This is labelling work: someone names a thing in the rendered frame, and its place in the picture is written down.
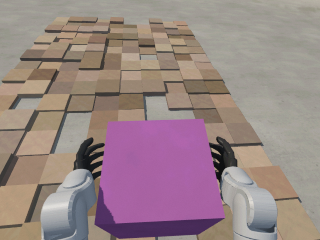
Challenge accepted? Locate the robot right hand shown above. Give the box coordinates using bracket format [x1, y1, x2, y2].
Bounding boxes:
[209, 136, 238, 183]

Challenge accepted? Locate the robot left forearm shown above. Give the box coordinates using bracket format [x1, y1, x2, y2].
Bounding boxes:
[40, 169, 97, 240]

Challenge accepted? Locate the robot left hand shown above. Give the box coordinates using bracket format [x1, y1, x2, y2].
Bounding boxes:
[73, 137, 105, 180]

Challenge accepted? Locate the carton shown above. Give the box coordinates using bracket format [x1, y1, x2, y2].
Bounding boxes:
[94, 119, 226, 239]

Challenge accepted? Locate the robot right forearm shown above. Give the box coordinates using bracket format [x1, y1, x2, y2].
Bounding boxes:
[219, 166, 278, 240]

